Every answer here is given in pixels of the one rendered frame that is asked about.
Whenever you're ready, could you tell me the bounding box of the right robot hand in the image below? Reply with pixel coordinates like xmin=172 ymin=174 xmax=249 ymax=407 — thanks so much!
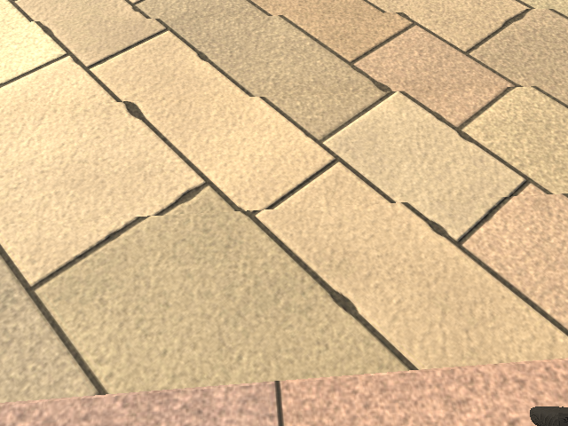
xmin=530 ymin=406 xmax=568 ymax=426

